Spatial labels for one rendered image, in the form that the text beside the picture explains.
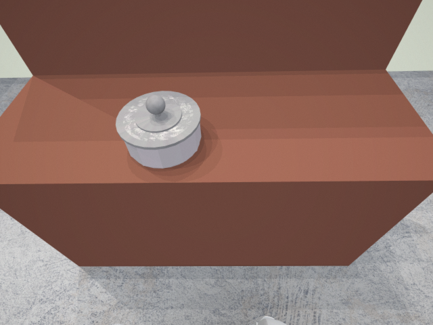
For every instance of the knob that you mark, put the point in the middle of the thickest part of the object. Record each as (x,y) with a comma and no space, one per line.
(155,104)

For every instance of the table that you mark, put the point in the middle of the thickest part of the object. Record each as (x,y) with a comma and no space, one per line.
(309,151)

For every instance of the lid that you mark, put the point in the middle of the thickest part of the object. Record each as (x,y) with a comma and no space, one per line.
(141,129)

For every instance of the pot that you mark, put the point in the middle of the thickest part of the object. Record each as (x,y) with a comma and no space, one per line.
(168,157)

